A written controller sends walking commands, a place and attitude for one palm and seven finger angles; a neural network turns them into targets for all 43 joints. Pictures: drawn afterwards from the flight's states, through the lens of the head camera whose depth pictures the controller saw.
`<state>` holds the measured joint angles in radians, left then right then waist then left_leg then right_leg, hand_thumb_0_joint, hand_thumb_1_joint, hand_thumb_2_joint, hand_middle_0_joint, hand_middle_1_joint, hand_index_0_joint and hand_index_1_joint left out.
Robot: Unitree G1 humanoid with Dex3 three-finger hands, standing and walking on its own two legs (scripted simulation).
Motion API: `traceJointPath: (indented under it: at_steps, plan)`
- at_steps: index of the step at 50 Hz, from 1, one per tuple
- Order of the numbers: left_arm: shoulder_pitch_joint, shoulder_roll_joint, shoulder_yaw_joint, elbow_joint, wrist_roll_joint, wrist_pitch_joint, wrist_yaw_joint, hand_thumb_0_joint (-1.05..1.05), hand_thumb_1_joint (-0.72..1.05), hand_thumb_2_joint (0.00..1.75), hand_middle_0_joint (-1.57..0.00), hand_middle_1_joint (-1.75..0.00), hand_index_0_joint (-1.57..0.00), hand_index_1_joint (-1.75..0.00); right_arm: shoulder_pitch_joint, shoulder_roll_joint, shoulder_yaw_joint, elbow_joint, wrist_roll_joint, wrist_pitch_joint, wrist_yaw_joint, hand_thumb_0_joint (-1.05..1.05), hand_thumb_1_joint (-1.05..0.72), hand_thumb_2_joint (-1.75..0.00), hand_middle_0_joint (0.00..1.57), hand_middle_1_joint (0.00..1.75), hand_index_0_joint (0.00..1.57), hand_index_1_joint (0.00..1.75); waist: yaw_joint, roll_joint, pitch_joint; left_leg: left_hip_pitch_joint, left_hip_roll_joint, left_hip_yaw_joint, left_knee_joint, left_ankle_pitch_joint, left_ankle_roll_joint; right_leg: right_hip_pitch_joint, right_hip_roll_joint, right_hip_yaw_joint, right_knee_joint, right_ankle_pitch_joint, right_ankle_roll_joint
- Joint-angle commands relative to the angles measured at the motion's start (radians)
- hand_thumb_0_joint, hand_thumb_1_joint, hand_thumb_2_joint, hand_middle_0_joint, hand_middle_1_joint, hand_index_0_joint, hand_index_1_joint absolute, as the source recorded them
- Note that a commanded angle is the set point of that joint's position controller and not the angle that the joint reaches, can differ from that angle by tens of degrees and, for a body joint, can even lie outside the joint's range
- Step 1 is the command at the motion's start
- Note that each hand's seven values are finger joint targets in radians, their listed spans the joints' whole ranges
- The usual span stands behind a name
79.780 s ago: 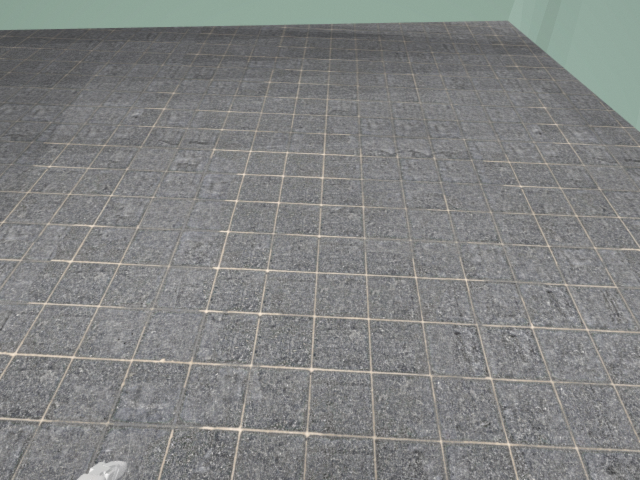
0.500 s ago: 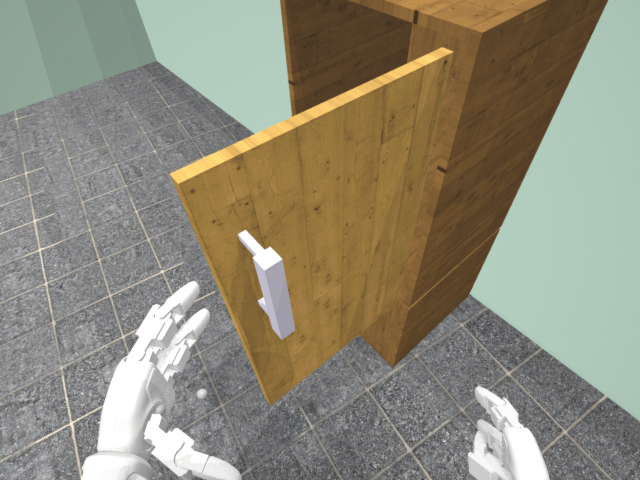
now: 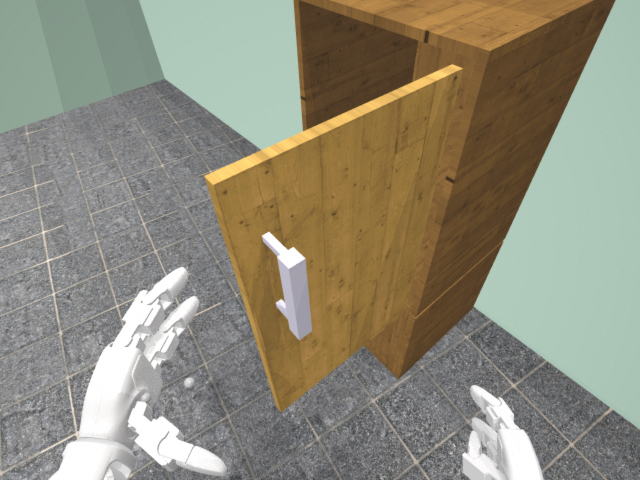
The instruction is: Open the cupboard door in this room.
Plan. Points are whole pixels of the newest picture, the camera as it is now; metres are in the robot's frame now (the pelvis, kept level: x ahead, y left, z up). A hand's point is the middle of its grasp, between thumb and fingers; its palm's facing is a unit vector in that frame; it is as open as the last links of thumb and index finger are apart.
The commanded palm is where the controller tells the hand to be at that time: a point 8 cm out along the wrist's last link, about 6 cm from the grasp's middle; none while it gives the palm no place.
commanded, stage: draw the hand back to the body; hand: left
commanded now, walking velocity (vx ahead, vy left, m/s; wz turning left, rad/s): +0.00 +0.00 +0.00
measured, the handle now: (286, 287) +0.33 +0.07 +0.09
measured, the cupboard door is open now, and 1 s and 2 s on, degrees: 88 88 88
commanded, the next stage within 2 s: step back with the hand held close in 1.24 s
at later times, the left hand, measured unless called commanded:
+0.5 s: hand (103, 348) +0.20 +0.22 +0.15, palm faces +0.29 -0.89 -0.36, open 13.5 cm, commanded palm +0.16 +0.27 +0.17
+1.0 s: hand (40, 300) +0.23 +0.27 +0.20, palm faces +0.45 -0.80 -0.40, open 7.9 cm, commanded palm +0.17 +0.30 +0.21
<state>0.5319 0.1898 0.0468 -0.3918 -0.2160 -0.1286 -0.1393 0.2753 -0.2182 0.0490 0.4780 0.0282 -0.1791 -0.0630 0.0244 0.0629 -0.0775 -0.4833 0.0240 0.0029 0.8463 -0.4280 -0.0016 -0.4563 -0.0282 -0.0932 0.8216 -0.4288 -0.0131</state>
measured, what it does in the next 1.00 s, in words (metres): stands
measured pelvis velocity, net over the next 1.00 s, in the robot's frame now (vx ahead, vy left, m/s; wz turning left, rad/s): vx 0.03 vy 0.01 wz -0.03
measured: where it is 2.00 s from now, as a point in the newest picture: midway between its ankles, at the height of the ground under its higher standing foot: outside the picture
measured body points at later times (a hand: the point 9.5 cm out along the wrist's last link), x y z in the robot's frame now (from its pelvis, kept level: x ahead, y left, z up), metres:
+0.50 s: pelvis +0.02 +0.01 +0.03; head +0.01 -0.01 +0.48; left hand +0.18 +0.27 +0.17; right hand +0.20 -0.20 -0.04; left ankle +0.01 +0.12 -0.70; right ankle +0.00 -0.11 -0.70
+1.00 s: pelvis +0.03 +0.01 +0.04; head +0.01 -0.01 +0.49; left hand +0.20 +0.31 +0.22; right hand +0.22 -0.21 -0.04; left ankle +0.01 +0.12 -0.70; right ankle +0.00 -0.11 -0.70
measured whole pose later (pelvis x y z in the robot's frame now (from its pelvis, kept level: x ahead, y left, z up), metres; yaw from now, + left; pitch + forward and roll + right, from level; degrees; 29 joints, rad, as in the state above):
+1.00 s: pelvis +0.03 +0.01 +0.04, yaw -2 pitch -5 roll +0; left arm 0.44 0.33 0.34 -0.39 -0.05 -0.06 0.12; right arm 0.18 -0.22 0.02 0.63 -0.01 -0.08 -0.07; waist 0.07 0.06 0.04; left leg -0.06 0.01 0.05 0.40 -0.26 0.01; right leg -0.05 -0.02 -0.06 0.38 -0.25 0.01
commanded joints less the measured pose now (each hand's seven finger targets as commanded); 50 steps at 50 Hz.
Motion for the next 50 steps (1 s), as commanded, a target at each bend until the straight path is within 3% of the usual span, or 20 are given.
traceJointPath:
  at_steps: [1,2,6,8,9,10,12,14,16,18,20,26,30,32,41,45,47,50]
  plan:
    - [-0.058,0.118,0.1,-0.251,-0.023,-0.042,-0.007,0.0,-0.5,0.3,-0.15,-0.3,-0.15,-0.3,-0.113,-0.111,-0.041,-0.166,0.007,-0.079,-0.015,0.0,-0.9,-0.9,0.2,0.3,0.2,0.3,0.016,-0.051,-0.064,0.061,-0.029,-0.033,-0.163,0.171,0.019,0.063,0.036,0.029,-0.172,0.182,-0.001]
    - [-0.056,0.111,0.099,-0.258,-0.026,-0.036,-0.012,0.0,-0.5,0.3,-0.15,-0.3,-0.15,-0.3,-0.116,-0.108,-0.038,-0.166,0.008,-0.082,-0.015,0.0,-0.9,-0.9,0.2,0.3,0.2,0.3,0.018,-0.031,-0.063,0.07,-0.03,-0.032,-0.171,0.176,0.018,0.067,0.036,0.024,-0.172,0.19,-0.002]
    - [-0.04,0.137,0.157,-0.251,-0.054,-0.014,-0.029,0.0,-0.4,0.34,-0.15,-0.3,-0.15,-0.3,-0.123,-0.109,-0.038,-0.146,0.01,-0.092,-0.019,0.0,-0.9,-0.9,0.2,0.3,0.2,0.3,0.028,-0.06,-0.069,0.09,-0.031,-0.033,-0.184,0.206,0.018,0.106,0.038,0.024,-0.195,0.229,-0.001]
    - [-0.059,0.142,0.164,-0.262,-0.063,-0.002,-0.047,0.0,-0.32,0.37,-0.16,-0.3,-0.16,-0.3,-0.126,-0.113,-0.037,-0.143,0.013,-0.095,-0.021,0.0,-0.9,-0.9,0.2,0.3,0.2,0.3,0.024,-0.045,-0.059,0.104,-0.031,-0.032,-0.193,0.219,0.017,0.111,0.037,0.019,-0.2,0.249,0.001]
    - [-0.102,0.285,0.184,-0.341,0.092,-0.011,0.088,0.0,-0.29,0.39,-0.16,-0.3,-0.16,-0.3,-0.135,-0.104,-0.037,-0.138,-0.004,-0.082,-0.044,0.0,-0.9,-0.9,0.2,0.3,0.2,0.3,0.047,-0.044,-0.046,0.133,-0.024,-0.011,-0.235,0.216,0.021,0.148,0.017,0.073,-0.277,0.232,-0.008]
    - [-0.042,0.197,0.147,-0.299,0.106,0.005,0.144,0.0,-0.26,0.4,-0.16,-0.3,-0.16,-0.3,-0.131,-0.086,-0.03,-0.129,-0.016,-0.078,-0.052,0.0,-0.9,-0.9,0.2,0.3,0.2,0.3,0.028,-0.052,0.0,0.153,-0.027,-0.005,-0.247,0.198,0.021,0.136,0.01,0.066,-0.31,0.2,-0.004]
    - [-0.035,0.163,0.108,-0.274,0.144,0.019,0.2,0.0,-0.18,0.43,-0.16,-0.3,-0.16,-0.3,-0.139,-0.089,-0.025,-0.104,-0.02,-0.066,-0.051,0.0,-0.9,-0.9,0.2,0.3,0.2,0.3,0.02,-0.045,0.037,0.195,-0.019,-0.007,-0.276,0.205,0.024,0.149,0.008,0.057,-0.344,0.189,-0.001]
    - [-0.052,0.186,0.123,-0.284,0.165,0.018,0.229,0.0,-0.12,0.47,-0.16,-0.3,-0.16,-0.3,-0.154,-0.094,-0.027,-0.093,-0.024,-0.054,-0.052,0.0,-0.9,-0.9,0.2,0.3,0.2,0.3,0.022,-0.013,0.036,0.237,-0.017,-0.004,-0.314,0.219,0.024,0.179,0.009,0.05,-0.362,0.202,0.0]
    - [-0.051,0.222,0.163,-0.26,0.175,0.013,0.252,0.0,-0.05,0.5,-0.17,-0.3,-0.17,-0.3,-0.169,-0.097,-0.029,-0.072,-0.029,-0.048,-0.053,0.0,-0.9,-0.9,0.2,0.3,0.2,0.3,0.029,-0.029,0.041,0.262,-0.014,-0.003,-0.346,0.234,0.024,0.221,0.012,0.05,-0.393,0.21,-0.003]
    - [-0.064,0.224,0.176,-0.262,0.179,0.009,0.262,0.0,0.02,0.52,-0.17,-0.3,-0.17,-0.3,-0.178,-0.095,-0.029,-0.065,-0.034,-0.042,-0.052,0.0,-0.9,-0.9,0.2,0.3,0.2,0.3,0.029,-0.037,0.036,0.291,-0.012,-0.001,-0.379,0.253,0.025,0.255,0.011,0.045,-0.406,0.231,-0.001]
    - [-0.081,0.222,0.181,-0.271,0.186,0.001,0.269,0.0,0.09,0.55,-0.17,-0.3,-0.17,-0.3,-0.182,-0.096,-0.028,-0.057,-0.036,-0.039,-0.048,0.0,-0.9,-0.9,0.2,0.3,0.2,0.3,0.031,0.011,0.031,0.319,-0.011,-0.003,-0.408,0.287,0.022,0.284,0.012,0.043,-0.413,0.259,-0.004]
    - [-0.048,0.26,0.254,-0.239,0.185,0.001,0.277,0.0,0.31,0.64,-0.18,-0.3,-0.18,-0.3,-0.202,-0.1,-0.04,-0.029,-0.041,-0.02,-0.039,0.0,-0.9,-0.9,0.2,0.3,0.2,0.3,0.046,-0.042,0.021,0.369,-0.003,0.006,-0.445,0.417,0.022,0.368,0.016,0.04,-0.44,0.383,-0.004]
    - [-0.078,0.267,0.282,-0.257,0.182,-0.001,0.275,0.0,0.44,0.7,-0.18,-0.3,-0.18,-0.3,-0.203,-0.101,-0.046,-0.026,-0.041,-0.003,-0.031,0.0,-0.9,-0.9,0.2,0.3,0.2,0.3,0.045,-0.006,0.018,0.398,0.0,0.01,-0.463,0.465,0.018,0.386,0.018,0.043,-0.449,0.415,-0.002]
    - [-0.08,0.269,0.298,-0.233,0.178,0.003,0.276,0.0,0.51,0.74,-0.19,-0.3,-0.19,-0.3,-0.207,-0.102,-0.049,-0.02,-0.04,0.008,-0.03,0.0,-0.9,-0.9,0.2,0.3,0.2,0.3,0.046,-0.016,0.029,0.401,0.001,0.011,-0.47,0.466,0.018,0.391,0.018,0.045,-0.459,0.419,-0.003]
    - [-0.143,0.335,0.4,-0.234,0.17,-0.001,0.282,0.0,0.83,0.87,-0.2,-0.3,-0.2,-0.3,-0.214,-0.107,-0.058,-0.004,-0.039,0.027,-0.025,0.0,-0.9,-0.9,0.2,0.3,0.2,0.3,0.056,0.021,0.019,0.428,0.005,0.011,-0.476,0.55,0.011,0.418,0.02,0.049,-0.467,0.467,-0.006]
    - [-0.141,0.296,0.38,-0.188,0.161,0.003,0.273,0.0,0.9,0.9,-0.2,-0.3,-0.2,-0.3,-0.217,-0.107,-0.064,-0.005,-0.037,0.038,-0.021,0.0,-0.9,-0.9,0.2,0.3,0.2,0.3,0.049,-0.04,0.043,0.428,0.006,0.019,-0.484,0.511,0.017,0.401,0.022,0.046,-0.479,0.455,0.002]
    - [-0.138,0.287,0.365,-0.172,0.16,0.006,0.27,0.0,0.9,0.9,-0.2,-0.3,-0.2,-0.3,-0.22,-0.109,-0.066,-0.006,-0.036,0.044,-0.02,0.0,-0.9,-0.9,0.2,0.3,0.2,0.3,0.048,-0.021,0.06,0.423,0.005,0.021,-0.49,0.485,0.019,0.396,0.019,0.049,-0.488,0.438,0.002]
    - [-0.168,0.313,0.382,-0.204,0.163,-0.001,0.273,0.0,0.9,0.9,-0.2,-0.3,-0.2,-0.3,-0.224,-0.11,-0.068,-0.008,-0.037,0.045,-0.021,0.0,-0.9,-0.9,0.2,0.3,0.2,0.3,0.051,-0.017,0.03,0.431,0.001,0.017,-0.493,0.459,0.021,0.405,0.021,0.053,-0.491,0.418,0.0]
